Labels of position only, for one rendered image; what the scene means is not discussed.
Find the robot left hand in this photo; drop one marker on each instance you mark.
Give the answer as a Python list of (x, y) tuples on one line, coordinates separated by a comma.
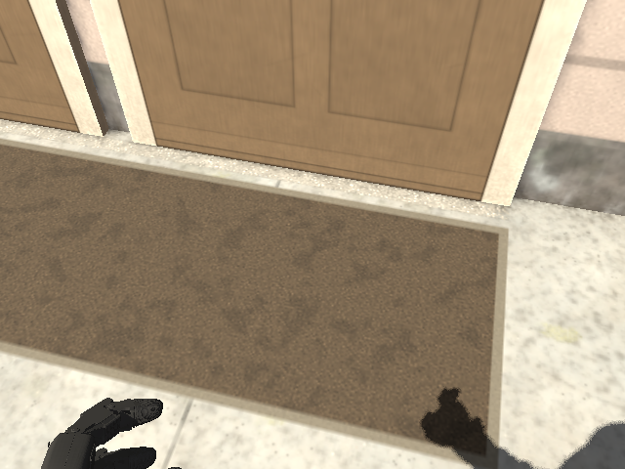
[(76, 447)]

